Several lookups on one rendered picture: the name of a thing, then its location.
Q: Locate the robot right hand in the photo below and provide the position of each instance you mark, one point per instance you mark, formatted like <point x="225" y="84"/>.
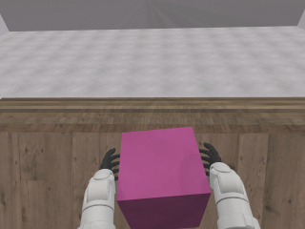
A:
<point x="212" y="157"/>

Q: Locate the robot right forearm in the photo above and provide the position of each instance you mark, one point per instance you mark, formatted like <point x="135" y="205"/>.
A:
<point x="231" y="201"/>

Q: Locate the robot left forearm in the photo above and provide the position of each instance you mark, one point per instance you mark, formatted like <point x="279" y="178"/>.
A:
<point x="98" y="203"/>

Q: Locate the carton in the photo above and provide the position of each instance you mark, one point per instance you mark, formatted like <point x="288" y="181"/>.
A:
<point x="162" y="183"/>

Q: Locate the robot left hand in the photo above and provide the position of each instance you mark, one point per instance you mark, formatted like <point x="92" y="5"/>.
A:
<point x="106" y="162"/>

